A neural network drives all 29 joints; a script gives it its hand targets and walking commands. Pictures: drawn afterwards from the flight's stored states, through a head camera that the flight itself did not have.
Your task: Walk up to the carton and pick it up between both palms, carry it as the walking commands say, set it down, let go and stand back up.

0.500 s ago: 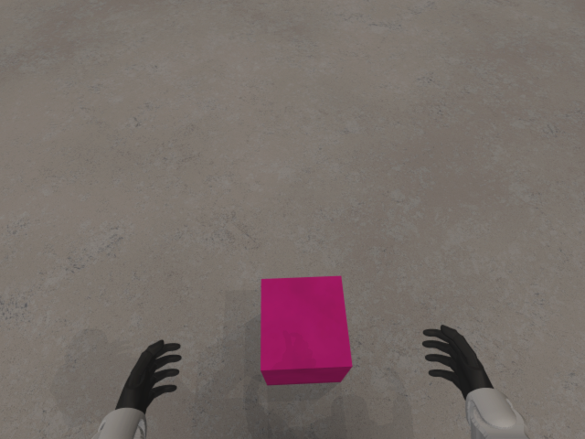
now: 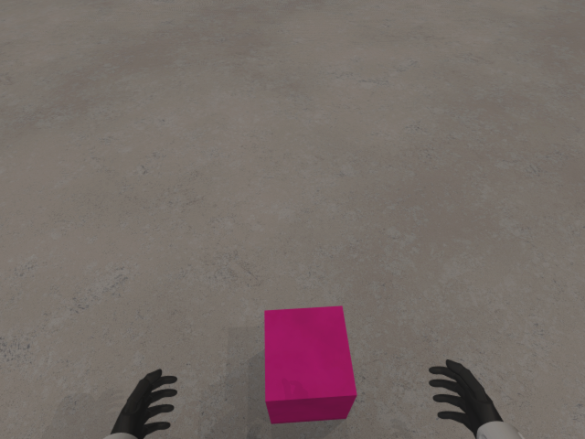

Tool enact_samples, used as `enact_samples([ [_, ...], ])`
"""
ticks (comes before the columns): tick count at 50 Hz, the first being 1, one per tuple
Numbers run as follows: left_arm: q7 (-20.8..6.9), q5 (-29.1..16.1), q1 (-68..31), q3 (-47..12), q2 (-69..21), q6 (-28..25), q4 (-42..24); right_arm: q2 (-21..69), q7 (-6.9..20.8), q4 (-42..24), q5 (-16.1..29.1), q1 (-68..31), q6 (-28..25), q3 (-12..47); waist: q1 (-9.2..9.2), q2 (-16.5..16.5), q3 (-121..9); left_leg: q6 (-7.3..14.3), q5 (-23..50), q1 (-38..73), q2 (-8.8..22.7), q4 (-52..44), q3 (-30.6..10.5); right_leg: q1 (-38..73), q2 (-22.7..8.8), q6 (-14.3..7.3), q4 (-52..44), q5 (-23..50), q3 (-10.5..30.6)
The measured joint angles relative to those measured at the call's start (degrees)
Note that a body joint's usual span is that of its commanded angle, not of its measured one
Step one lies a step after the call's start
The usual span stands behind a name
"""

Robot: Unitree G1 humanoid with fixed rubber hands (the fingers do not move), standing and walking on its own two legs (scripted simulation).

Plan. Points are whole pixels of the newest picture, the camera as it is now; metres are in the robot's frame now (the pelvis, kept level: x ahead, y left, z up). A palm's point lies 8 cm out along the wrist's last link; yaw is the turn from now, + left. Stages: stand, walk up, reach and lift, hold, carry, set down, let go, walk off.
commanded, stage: stand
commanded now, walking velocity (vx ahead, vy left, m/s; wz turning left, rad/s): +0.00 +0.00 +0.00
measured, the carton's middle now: (306, 365) +0.42 -0.03 -0.64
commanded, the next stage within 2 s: none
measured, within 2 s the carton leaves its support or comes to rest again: neither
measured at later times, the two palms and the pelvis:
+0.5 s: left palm out of the picture +0.15 +0.29 -0.09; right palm (522, 416) +0.16 -0.29 -0.07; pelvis +0.03 +0.00 +0.00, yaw +1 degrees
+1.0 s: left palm out of the picture +0.12 +0.30 -0.09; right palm out of the picture +0.13 -0.31 -0.08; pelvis +0.01 +0.00 +0.01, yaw +1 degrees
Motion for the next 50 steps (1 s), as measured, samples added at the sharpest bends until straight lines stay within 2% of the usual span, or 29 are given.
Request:
enact_samples([
  [5, 3.23, 1.31, -0.53, -0.17, 2.98, -4.52, 8.62, -2.3, -3.39, 8.76, -1.95, -1.03, -3.92, 0.39, 0.05, -0.51, -5.08, -0.11, -0.48, -4.0, -0.14, 1.11, -0.35, -3.85, -0.1, 0.07, 1.02, -0.57, -0.43],
  [15, 4.36, 1.26, -1.59, 1.01, 7.82, -8.76, 18.26, -7.02, -4.64, 17.6, -2.11, -2.93, -7.74, -0.76, 0.05, -0.99, -8.13, -0.08, -0.15, -4.14, -0.14, -1.1, -0.76, -3.9, -0.19, -0.08, -1.25, -0.33, -0.6],
  [33, 4.61, 0.65, -4.28, -0.59, 8.16, -9.54, 26.69, -7.59, -5.25, 25.84, -1.6, -4.41, -8.68, 1.08, 0.0, -1.01, -8.33, -0.12, 1.32, -0.71, -0.09, -5.29, -1.09, -0.53, -0.33, -0.18, -5.25, 1.0, -0.57],
  [50, 4.36, 0.36, -4.96, -1.08, 9.12, -9.95, 31.99, -8.65, -5.13, 31.32, -1.28, -5.09, -9.23, 1.68, 0.06, -1.05, -8.12, -0.25, 4.18, 0.73, 0.05, -8.84, -1.18, 0.88, -0.42, -0.23, -8.72, 3.83, -0.51],
])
